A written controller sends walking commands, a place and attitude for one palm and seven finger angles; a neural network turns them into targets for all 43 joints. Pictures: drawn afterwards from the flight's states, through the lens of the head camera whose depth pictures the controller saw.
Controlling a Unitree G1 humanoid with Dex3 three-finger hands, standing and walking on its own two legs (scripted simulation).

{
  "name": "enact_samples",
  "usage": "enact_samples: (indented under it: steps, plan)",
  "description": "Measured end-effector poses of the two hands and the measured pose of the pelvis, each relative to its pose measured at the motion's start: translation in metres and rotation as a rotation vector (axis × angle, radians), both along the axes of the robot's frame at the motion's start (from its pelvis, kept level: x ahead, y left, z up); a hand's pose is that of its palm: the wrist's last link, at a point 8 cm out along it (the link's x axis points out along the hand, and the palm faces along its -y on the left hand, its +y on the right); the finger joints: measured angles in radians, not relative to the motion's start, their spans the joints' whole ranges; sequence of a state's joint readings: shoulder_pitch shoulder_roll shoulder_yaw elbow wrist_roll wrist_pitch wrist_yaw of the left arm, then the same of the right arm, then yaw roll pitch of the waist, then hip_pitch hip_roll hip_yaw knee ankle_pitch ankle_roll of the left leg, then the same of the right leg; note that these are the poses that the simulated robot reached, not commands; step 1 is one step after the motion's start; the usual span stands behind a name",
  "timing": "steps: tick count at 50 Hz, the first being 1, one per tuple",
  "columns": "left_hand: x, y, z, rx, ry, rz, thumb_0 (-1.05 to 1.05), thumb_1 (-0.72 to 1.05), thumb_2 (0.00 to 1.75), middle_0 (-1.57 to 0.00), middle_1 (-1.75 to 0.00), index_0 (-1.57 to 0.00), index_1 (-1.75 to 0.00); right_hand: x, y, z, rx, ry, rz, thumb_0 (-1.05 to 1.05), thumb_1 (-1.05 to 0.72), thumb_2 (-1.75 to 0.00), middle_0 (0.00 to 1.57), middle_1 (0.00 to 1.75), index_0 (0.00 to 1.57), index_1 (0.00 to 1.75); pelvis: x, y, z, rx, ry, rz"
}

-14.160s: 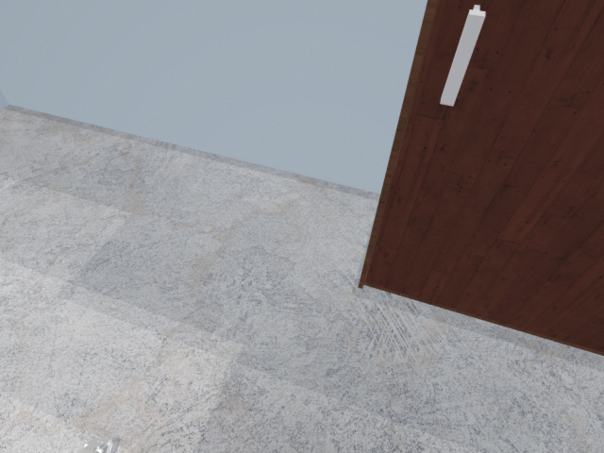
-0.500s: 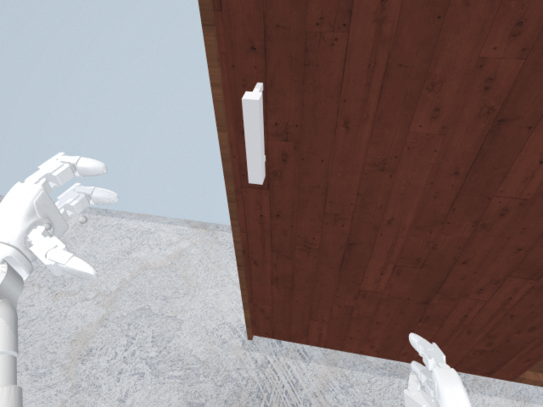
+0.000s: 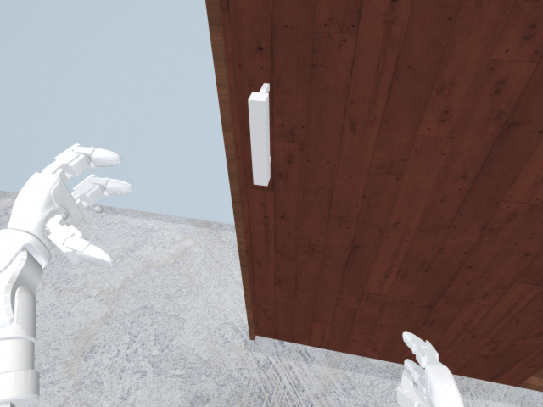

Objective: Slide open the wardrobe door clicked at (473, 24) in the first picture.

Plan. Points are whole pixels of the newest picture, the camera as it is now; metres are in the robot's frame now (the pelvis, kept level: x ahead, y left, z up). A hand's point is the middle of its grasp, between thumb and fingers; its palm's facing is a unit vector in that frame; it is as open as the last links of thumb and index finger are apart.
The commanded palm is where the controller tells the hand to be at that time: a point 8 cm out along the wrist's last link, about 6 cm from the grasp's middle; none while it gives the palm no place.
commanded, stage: move the hooked fingers beside the handle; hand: left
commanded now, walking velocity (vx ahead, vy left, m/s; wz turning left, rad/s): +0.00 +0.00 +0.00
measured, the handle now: (263, 135) +0.51 +0.08 +0.17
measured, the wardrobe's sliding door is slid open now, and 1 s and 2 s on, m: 0.00 0.00 0.00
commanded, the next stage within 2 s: none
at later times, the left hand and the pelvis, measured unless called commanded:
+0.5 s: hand (150, 180) +0.35 +0.22 +0.18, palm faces -0.04 -1.00 -0.03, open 14.0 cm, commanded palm +0.33 +0.27 +0.18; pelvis +0.00 +0.00 +0.00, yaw -1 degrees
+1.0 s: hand (181, 162) +0.40 +0.19 +0.18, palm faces -0.06 -1.00 -0.01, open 14.0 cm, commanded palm +0.39 +0.24 +0.18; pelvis +0.01 +0.00 +0.00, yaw -1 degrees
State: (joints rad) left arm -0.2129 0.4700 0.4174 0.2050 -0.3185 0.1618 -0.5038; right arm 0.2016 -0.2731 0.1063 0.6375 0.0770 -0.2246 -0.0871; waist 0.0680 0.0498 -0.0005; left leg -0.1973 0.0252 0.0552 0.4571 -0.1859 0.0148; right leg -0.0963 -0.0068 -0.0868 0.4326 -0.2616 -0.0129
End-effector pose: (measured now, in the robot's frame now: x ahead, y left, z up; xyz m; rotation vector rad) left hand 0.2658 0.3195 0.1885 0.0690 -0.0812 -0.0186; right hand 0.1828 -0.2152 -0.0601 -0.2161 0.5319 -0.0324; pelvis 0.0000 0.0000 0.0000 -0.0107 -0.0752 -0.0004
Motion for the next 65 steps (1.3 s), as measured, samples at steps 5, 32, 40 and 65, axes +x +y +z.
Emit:
enact_samples:
  steps: [5,32,40,65]
  plan:
    - [0.012,-0.007,0.000,-0.010,-0.001,-0.014,-0.02,-0.51,0.30,-0.31,-1.20,-0.31,-1.21,-0.002,0.001,0.000,-0.001,0.005,-0.011,0.01,-0.91,-0.90,0.20,0.30,0.20,0.30,-0.001,0.002,0.000,0.001,0.002,-0.003]
    - [0.088,-0.052,-0.003,-0.045,0.047,-0.037,-0.02,-0.50,0.30,-0.31,-1.20,-0.30,-1.20,-0.034,-0.024,-0.016,-0.026,0.129,-0.118,0.01,-0.91,-0.90,0.20,0.30,0.20,0.30,0.006,-0.001,0.001,0.008,0.038,-0.022]
    - [0.101,-0.054,-0.011,-0.055,0.073,-0.020,-0.02,-0.50,0.30,-0.31,-1.20,-0.30,-1.20,-0.041,-0.037,-0.019,-0.034,0.157,-0.157,0.01,-0.91,-0.90,0.20,0.30,0.20,0.30,0.011,-0.003,0.001,0.010,0.051,-0.032]
    - [0.158,-0.097,-0.009,-0.056,0.086,-0.043,-0.02,-0.50,0.30,-0.30,-1.20,-0.30,-1.20,-0.075,-0.041,-0.038,-0.031,0.293,-0.204,0.01,-0.91,-0.90,0.20,0.30,0.20,0.30,0.012,-0.003,-0.002,0.009,0.092,-0.029]
